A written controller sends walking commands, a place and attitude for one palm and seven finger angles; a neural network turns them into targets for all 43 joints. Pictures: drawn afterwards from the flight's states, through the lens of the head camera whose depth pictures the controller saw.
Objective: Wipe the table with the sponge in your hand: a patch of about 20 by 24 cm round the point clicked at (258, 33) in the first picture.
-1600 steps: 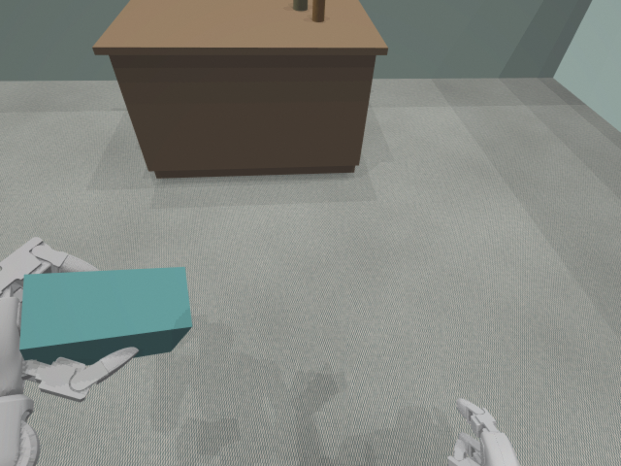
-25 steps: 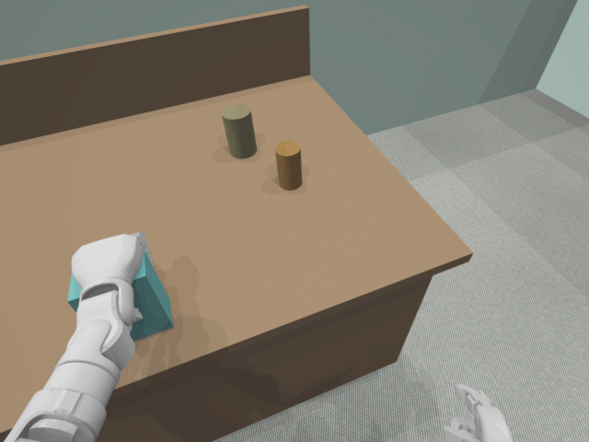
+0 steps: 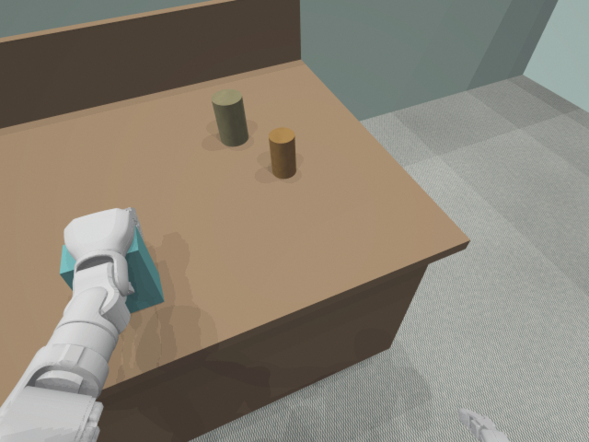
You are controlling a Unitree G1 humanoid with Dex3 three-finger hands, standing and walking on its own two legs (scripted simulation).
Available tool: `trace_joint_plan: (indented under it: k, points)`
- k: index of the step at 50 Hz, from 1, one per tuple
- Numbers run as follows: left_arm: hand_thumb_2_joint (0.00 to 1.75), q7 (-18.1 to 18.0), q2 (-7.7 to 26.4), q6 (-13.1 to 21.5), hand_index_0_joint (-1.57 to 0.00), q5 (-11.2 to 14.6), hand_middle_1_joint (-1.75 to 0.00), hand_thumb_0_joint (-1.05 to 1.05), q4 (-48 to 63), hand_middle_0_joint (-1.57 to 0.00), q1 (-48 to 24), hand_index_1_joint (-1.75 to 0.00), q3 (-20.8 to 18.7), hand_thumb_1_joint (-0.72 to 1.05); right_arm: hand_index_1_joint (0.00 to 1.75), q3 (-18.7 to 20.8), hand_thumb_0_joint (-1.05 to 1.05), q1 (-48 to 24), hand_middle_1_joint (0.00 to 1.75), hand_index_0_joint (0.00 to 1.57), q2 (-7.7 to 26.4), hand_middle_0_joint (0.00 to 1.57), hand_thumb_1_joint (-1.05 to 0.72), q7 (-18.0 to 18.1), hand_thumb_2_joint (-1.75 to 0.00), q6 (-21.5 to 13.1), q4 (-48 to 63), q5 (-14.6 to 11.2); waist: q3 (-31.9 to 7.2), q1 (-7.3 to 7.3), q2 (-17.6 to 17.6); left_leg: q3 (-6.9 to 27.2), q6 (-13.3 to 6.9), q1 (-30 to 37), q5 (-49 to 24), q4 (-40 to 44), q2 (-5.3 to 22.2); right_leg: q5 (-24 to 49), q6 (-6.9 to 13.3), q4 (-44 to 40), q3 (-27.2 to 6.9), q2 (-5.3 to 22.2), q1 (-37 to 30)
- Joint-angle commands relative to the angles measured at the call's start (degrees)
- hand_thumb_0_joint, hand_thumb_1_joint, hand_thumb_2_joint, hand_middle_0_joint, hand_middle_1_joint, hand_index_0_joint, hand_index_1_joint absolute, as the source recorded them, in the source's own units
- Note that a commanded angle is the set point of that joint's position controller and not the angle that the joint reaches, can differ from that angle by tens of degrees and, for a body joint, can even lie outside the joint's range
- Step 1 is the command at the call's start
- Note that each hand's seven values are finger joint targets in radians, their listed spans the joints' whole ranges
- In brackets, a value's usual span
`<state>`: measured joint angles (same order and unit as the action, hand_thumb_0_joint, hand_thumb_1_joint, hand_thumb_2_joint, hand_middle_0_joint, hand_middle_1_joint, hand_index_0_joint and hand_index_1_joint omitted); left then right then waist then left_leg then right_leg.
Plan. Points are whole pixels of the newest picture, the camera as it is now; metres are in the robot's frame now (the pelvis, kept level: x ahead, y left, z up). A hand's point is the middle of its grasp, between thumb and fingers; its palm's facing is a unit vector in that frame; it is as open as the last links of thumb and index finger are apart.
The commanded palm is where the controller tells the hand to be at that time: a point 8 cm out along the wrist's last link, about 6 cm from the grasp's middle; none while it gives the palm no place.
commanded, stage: wipe forward along the first lane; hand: left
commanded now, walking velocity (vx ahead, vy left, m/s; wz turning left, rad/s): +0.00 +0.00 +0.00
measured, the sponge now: (121, 283) +0.35 +0.31 -0.02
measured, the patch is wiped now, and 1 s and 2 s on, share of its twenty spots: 0.15 0.20 0.25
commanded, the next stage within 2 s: slide across to the middle lane in 0.72 s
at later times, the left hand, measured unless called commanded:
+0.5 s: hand (109, 232) +0.41 +0.33 +0.03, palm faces -0.10 +0.00 -0.99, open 10.1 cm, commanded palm +0.40 +0.32 +0.07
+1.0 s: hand (107, 210) +0.46 +0.35 +0.03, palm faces -0.13 +0.02 -0.99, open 10.1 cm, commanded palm +0.44 +0.32 +0.08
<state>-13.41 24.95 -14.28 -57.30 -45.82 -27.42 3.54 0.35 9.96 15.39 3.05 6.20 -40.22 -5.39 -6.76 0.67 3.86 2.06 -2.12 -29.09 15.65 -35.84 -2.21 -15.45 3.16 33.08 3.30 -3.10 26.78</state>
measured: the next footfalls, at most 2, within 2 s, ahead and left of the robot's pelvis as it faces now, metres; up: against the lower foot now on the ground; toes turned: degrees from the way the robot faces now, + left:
none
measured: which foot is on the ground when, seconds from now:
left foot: down 0.00-1.00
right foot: down 0.00-1.00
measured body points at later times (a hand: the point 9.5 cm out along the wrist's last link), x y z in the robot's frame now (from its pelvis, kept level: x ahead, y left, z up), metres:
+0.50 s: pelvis +0.00 +0.01 -0.01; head +0.05 +0.01 +0.44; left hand +0.41 +0.33 +0.09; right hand +0.07 -0.26 -0.13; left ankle +0.02 +0.10 -0.73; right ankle +0.01 -0.09 -0.73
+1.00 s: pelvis +0.01 +0.03 -0.01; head +0.09 +0.04 +0.44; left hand +0.46 +0.35 +0.09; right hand +0.06 -0.24 -0.13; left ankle +0.02 +0.10 -0.73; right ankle +0.01 -0.09 -0.73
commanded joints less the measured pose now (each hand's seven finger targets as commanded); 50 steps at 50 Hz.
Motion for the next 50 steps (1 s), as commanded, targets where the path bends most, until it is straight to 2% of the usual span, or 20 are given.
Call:
trace_joint_plan:
  k: [1, 2, 4, 6, 9, 13, 15, 19, 22, 26, 29, 30, 34, 37, 40, 42, 45, 46, 47, 50]
  points:
    - [1.3, -2.08, 15.58, 0.27, -1.2, -1.18, -1.6, 0.0, 2.35, -1.2, -18.78, -1.6, -4.68, 0.1, 0.3, 2.41, 0.0, -2.05, 0.3, 0.2, 8.36, 0.2, -0.9, 0.82, -0.9, -2.01, 6.5, 0.44, -10.71, -1.84, -6.89, 0.64, -1.48, 2.83, -3.47, 3.73, -0.11, 7.13, -0.73, -5.66, -4.22, 1.72, -6.63]
    - [1.3, -2.12, 16.99, 0.33, -1.2, -1.74, -1.6, 0.0, 0.97, -1.2, -20.09, -1.6, -5.16, 0.1, 0.3, 2.25, 0.0, -1.85, 0.3, 0.2, 8.45, 0.2, -0.9, 0.85, -0.9, -1.92, 6.32, 0.42, -9.61, -1.87, -6.09, 0.7, -1.36, 2.09, -2.42, 3.8, -0.14, 5.59, -0.66, -5.69, -4.12, 1.73, -5.67]
    - [1.3, -2.21, 15.36, 0.67, -1.2, -2.99, -1.6, 0.0, -0.44, -1.2, -22.74, -1.6, -3.07, 0.1, 0.3, 2.42, 0.0, -1.12, 0.3, 0.2, 8.34, 0.2, -0.9, 0.74, -0.9, -1.96, 5.94, 0.47, -9.44, -2.72, -4.79, 0.93, -1.37, 2.89, -2.34, 3.51, 0.15, 4.36, -0.45, -5.46, -3.76, 1.57, -3.21]
    - [1.3, -2.26, 15.35, 0.99, -1.2, -3.45, -1.6, 0.0, -0.86, -1.2, -23.12, -1.6, -3.02, 0.1, 0.3, 2.63, 0.0, -0.26, 0.3, 0.2, 8.27, 0.2, -0.9, 0.54, -0.9, -1.95, 5.99, 0.57, -11.7, -2.28, -2.4, 1.07, -1.22, 4.37, -3.48, 3.33, 0.25, 4.43, -0.16, -4.96, -3.39, 1.3, -3.05]
    - [1.3, -2.45, 18.28, 1.33, -1.2, -3.07, -1.6, 0.0, -3.41, -1.2, -24.82, -1.6, -4.98, 0.1, 0.3, 2.61, 0.0, 0.81, 0.3, 0.2, 8.52, 0.2, -0.9, 0.53, -0.9, -1.85, 5.52, 0.62, -12.94, -2.44, -3.58, 1.02, -1.32, 2.99, -2.99, 2.79, 0.38, 4.49, -0.32, -5.03, -3.88, 1.3, -3.67]
    - [1.3, -2.74, 18.0, 2.57, -1.2, -2.96, -1.6, 0.0, -4.62, -1.2, -25.89, -1.6, -4.7, 0.1, 0.3, 2.81, 0.0, 2.15, 0.3, 0.2, 8.63, 0.2, -0.9, 0.33, -0.9, -1.93, 5.36, 0.8, -14.19, -3.0, -4.31, 0.87, -1.44, 2.12, -4.21, 2.06, 0.5, 6.83, -0.48, -4.47, -3.83, 1.26, -3.93]
    - [1.3, -2.87, 19.26, 2.75, -1.2, -3.5, -1.6, 0.0, -5.22, -1.2, -26.0, -1.6, -5.64, 0.1, 0.3, 2.79, 0.0, 2.42, 0.3, 0.2, 8.86, 0.2, -0.9, 0.09, -0.9, -1.82, 5.1, 0.84, -14.3, -2.61, -2.06, 1.08, -1.25, 2.07, -4.92, 2.06, 0.56, 7.1, -0.15, -4.15, -3.89, 1.14, -3.4]
    - [1.3, -3.19, 19.89, 2.91, -1.2, -3.3, -1.6, 0.0, -7.19, -1.2, -28.03, -1.6, -5.19, 0.1, 0.3, 2.82, 0.0, 3.83, 0.3, 0.2, 9.12, 0.2, -0.9, -0.09, -0.9, -1.8, 4.72, 0.8, -13.77, -3.48, -3.98, 0.94, -1.51, 0.74, -3.65, 1.89, 0.71, 5.91, -0.46, -4.48, -3.84, 1.05, -2.83]
    - [1.3, -3.37, 22.9, 3.13, -1.2, -3.63, -1.6, 0.0, -8.81, -1.2, -31.85, -1.6, -6.4, 0.1, 0.3, 2.86, 0.0, 5.0, 0.3, 0.2, 9.54, 0.2, -0.9, 0.02, -0.9, -1.92, 3.77, 0.82, -13.79, -4.41, -3.66, 1.06, -1.62, 0.03, -3.4, 1.64, 0.96, 5.47, -0.54, -4.25, -3.8, 1.04, -2.09]
    - [1.3, -3.0, 22.97, 3.41, -1.2, -4.16, -1.6, 0.0, -10.21, -1.2, -31.91, -1.6, -6.05, 0.1, 0.3, 3.0, 0.0, 6.26, 0.3, 0.2, 9.63, 0.2, -0.9, -0.39, -0.9, -1.98, 3.56, 1.0, -15.62, -4.16, -1.97, 1.34, -1.53, 1.05, -5.43, 1.24, 1.09, 6.76, -0.28, -3.61, -3.54, 0.8, -1.72]
    - [1.3, -2.57, 20.7, 3.53, -1.2, -4.42, -1.6, 0.0, -10.61, -1.2, -32.16, -1.6, -4.2, 0.1, 0.3, 3.17, 0.0, 7.03, 0.3, 0.2, 9.45, 0.2, -0.9, -0.83, -0.9, -1.98, 3.42, 1.1, -16.15, -4.51, -0.24, 1.51, -1.37, 2.39, -6.89, 0.83, 1.34, 7.29, -0.1, -3.49, -3.28, 0.57, -0.06]
    - [1.3, -2.45, 22.24, 3.79, -1.2, -4.22, -1.6, 0.0, -10.42, -1.2, -32.27, -1.6, -6.01, 0.1, 0.3, 3.3, 0.0, 7.21, 0.3, 0.2, 9.56, 0.2, -0.9, -0.81, -0.9, -1.97, 3.35, 1.2, -17.69, -4.05, -0.33, 1.77, -1.27, 3.09, -8.24, 0.87, 1.56, 8.12, -0.01, -3.21, -3.19, 0.49, -0.71]
    - [1.3, -2.74, 24.31, 4.12, -1.2, -3.83, -1.6, 0.0, -12.43, -1.2, -33.95, -1.6, -6.9, 0.1, 0.3, 3.21, 0.0, 8.32, 0.3, 0.2, 10.05, 0.2, -0.9, -0.76, -0.9, -1.96, 2.98, 1.21, -16.5, -4.92, -3.17, 1.68, -1.51, 0.84, -6.5, 0.49, 1.58, 7.11, -0.43, -3.43, -3.24, 0.36, -0.15]
    - [1.3, -3.01, 24.92, 4.7, -1.2, -4.45, -1.6, 0.0, -12.91, -1.2, -36.59, -1.6, -6.53, 0.1, 0.3, 3.17, 0.0, 9.07, 0.3, 0.2, 10.2, 0.2, -0.9, -0.75, -0.9, -2.01, 2.64, 1.41, -16.64, -5.86, -2.28, 1.68, -1.51, 0.73, -7.51, -0.07, 1.7, 8.08, -0.46, -2.76, -3.15, 0.3, 1.03]
    - [1.3, -2.85, 26.16, 4.35, -1.2, -5.16, -1.6, 0.0, -14.06, -1.2, -37.11, -1.6, -7.36, 0.1, 0.3, 3.16, 0.0, 9.52, 0.3, 0.2, 10.32, 0.2, -0.9, -1.09, -0.9, -1.99, 2.32, 1.53, -16.79, -5.43, -0.54, 2.05, -1.3, 1.73, -8.84, -0.07, 1.9, 7.91, -0.09, -2.58, -2.91, 0.14, 2.0]
    - [1.3, -2.31, 24.26, 3.96, -1.2, -4.95, -1.6, 0.0, -14.14, -1.2, -38.62, -1.6, -4.9, 0.1, 0.3, 3.09, 0.0, 10.06, 0.3, 0.2, 10.17, 0.2, -0.9, -1.17, -0.9, -1.95, 2.62, 1.39, -16.73, -6.32, 0.09, 1.88, -1.32, 2.15, -8.54, -0.29, 1.85, 7.57, -0.32, -2.85, -2.92, 0.09, 2.55]
    - [1.3, -1.69, 23.66, 4.43, -1.2, -3.9, -1.6, 0.0, -11.22, -1.2, -38.51, -1.6, -5.8, 0.1, 0.3, 3.54, 0.0, 10.27, 0.3, 0.2, 9.84, 0.2, -0.9, -1.35, -0.9, -2.12, 2.74, 1.55, -21.67, -5.15, 1.41, 2.59, -0.85, 6.07, -13.2, -0.27, 2.31, 10.28, -0.06, -2.39, -2.69, 0.03, 0.81]
    - [1.3, -1.47, 21.45, 4.6, -1.2, -3.8, -1.6, 0.0, -9.65, -1.2, -39.51, -1.6, -3.64, 0.1, 0.3, 3.64, 0.0, 10.29, 0.3, 0.2, 9.64, 0.2, -0.9, -1.38, -0.9, -2.15, 2.83, 1.54, -22.32, -5.68, 3.52, 2.77, -0.6, 8.51, -14.61, -0.58, 2.5, 10.38, -0.1, -2.31, -2.49, -0.12, 2.04]
    - [1.3, -1.39, 19.11, 4.74, -1.2, -3.26, -1.6, 0.0, -8.3, -1.2, -40.59, -1.6, -2.34, 0.1, 0.3, 3.84, 0.0, 10.47, 0.3, 0.2, 9.4, 0.2, -0.9, -1.45, -0.9, -2.21, 2.62, 1.62, -22.51, -6.1, 3.23, 3.36, -0.27, 10.44, -15.98, -0.58, 2.86, 10.33, -0.09, -2.39, -2.11, -0.35, 3.05]
    - [1.3, -1.55, 17.16, 4.96, -1.2, -1.52, -1.6, 0.0, -6.35, -1.2, -40.22, -1.6, -2.87, 0.1, 0.3, 4.11, 0.0, 9.71, 0.3, 0.2, 9.22, 0.2, -0.9, -1.58, -0.9, -2.36, 2.34, 1.57, -22.09, -5.63, 3.4, 4.61, 0.44, 13.57, -18.68, 0.24, 3.48, 10.1, 0.08, -2.95, -1.6, -0.58, 4.02]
